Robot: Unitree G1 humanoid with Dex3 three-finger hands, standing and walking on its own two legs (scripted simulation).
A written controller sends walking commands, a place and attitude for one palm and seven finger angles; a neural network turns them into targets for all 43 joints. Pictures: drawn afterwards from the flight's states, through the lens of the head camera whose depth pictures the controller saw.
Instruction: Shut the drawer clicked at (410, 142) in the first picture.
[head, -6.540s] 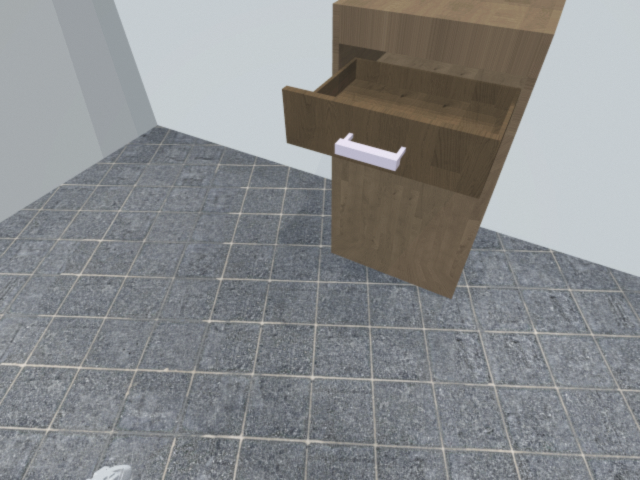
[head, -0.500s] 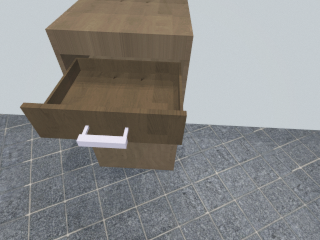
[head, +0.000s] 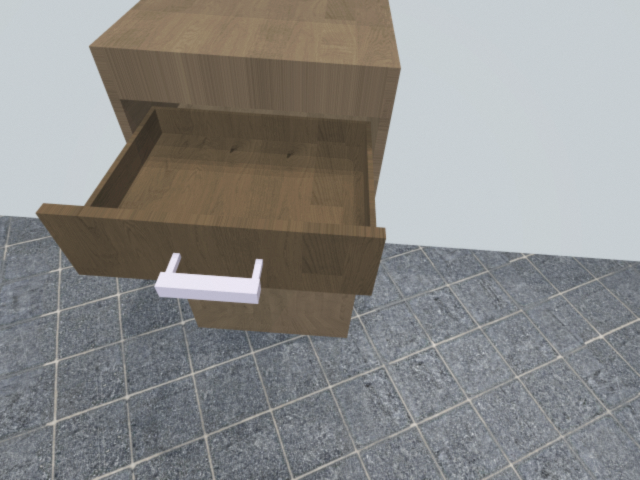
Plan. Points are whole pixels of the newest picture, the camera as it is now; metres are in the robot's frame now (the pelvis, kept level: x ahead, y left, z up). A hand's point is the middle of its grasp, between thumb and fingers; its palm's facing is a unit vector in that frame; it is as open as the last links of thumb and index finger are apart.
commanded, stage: shuffle to correct the standing spot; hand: left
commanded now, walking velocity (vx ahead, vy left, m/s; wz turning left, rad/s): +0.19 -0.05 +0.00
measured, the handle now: (213, 275) +0.38 +0.18 +0.02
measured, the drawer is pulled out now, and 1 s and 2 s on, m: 0.30 0.30 0.30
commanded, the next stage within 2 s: come to a stop and stand still in 0.20 s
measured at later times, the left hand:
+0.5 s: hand out of the picture +0.15 +0.17 -0.17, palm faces +0.05 -0.97 -0.23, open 7.3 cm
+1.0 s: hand out of the picture +0.08 +0.16 -0.16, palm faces +0.08 -0.97 -0.23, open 7.3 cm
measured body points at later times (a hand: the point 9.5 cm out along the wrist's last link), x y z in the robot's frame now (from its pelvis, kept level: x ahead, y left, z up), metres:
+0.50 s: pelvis +0.09 -0.02 -0.01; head +0.12 -0.03 +0.44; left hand +0.14 +0.22 -0.16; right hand +0.06 -0.24 -0.17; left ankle -0.01 +0.10 -0.73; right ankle +0.16 -0.13 -0.72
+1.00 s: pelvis +0.06 -0.02 +0.00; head +0.05 -0.03 +0.45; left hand +0.08 +0.21 -0.15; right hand +0.06 -0.23 -0.16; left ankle +0.08 +0.08 -0.73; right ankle +0.01 -0.12 -0.70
